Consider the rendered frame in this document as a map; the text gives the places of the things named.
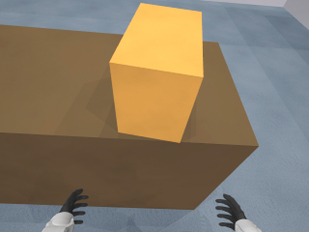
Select pedestal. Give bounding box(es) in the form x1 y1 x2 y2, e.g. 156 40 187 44
0 24 259 210

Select robot left hand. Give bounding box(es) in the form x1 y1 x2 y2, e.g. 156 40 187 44
59 188 89 224

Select robot right hand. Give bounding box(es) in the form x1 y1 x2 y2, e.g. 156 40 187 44
215 193 247 231

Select robot left forearm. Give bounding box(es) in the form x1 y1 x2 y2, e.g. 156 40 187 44
42 212 75 232

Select robot right forearm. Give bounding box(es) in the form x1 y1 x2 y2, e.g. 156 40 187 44
235 218 263 232

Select carton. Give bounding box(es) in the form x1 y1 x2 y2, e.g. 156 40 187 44
109 3 204 143

